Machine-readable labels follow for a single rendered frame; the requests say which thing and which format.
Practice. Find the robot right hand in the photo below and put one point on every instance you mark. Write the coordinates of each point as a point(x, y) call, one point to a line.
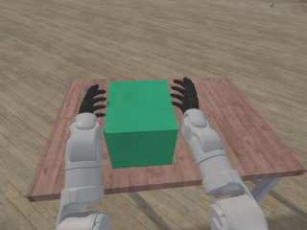
point(190, 99)

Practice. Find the left robot upper arm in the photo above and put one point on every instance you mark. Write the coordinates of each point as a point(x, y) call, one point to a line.
point(91, 220)

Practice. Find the table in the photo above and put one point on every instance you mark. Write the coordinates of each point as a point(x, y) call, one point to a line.
point(252, 145)

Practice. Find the right robot forearm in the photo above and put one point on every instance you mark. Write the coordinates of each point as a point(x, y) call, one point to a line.
point(218, 176)

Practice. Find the carton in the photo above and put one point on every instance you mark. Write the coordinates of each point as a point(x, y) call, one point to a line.
point(140, 126)

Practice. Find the right robot upper arm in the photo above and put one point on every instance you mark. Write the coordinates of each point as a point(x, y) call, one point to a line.
point(239, 212)

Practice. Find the robot left hand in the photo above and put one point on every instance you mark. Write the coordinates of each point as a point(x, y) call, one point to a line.
point(88, 101)

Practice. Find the left robot forearm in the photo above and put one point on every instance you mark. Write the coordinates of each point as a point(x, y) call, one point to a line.
point(83, 161)

